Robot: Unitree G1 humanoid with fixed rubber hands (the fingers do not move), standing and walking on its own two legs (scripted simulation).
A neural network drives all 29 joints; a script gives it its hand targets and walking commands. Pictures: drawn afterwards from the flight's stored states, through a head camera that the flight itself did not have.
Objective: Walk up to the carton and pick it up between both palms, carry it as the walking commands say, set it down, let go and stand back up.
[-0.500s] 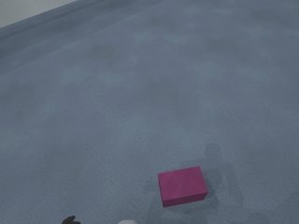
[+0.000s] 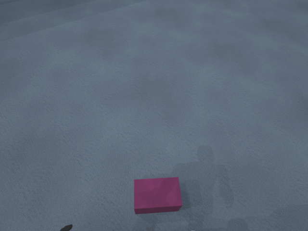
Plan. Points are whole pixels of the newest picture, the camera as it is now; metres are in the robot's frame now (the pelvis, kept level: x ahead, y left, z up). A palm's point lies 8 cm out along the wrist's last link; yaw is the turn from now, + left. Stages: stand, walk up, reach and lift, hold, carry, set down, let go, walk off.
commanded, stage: walk up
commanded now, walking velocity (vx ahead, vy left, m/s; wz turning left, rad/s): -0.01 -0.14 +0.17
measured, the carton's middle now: (156, 195) +0.36 -0.02 -0.69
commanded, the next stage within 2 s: stand in 1.26 s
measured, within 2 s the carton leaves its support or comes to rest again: neither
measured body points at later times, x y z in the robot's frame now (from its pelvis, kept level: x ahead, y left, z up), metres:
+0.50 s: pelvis -0.02 -0.02 -0.01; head +0.01 -0.01 +0.44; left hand +0.00 +0.27 -0.15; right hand +0.13 -0.28 -0.14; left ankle -0.05 +0.10 -0.75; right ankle +0.01 -0.19 -0.74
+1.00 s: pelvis -0.03 -0.02 +0.00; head -0.02 -0.01 +0.45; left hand -0.02 +0.24 -0.15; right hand +0.04 -0.25 -0.15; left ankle -0.05 +0.10 -0.74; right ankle -0.01 -0.13 -0.74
